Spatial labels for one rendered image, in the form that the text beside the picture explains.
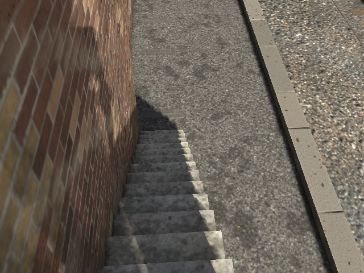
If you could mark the stairs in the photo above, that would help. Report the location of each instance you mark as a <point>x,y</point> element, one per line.
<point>164,224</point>

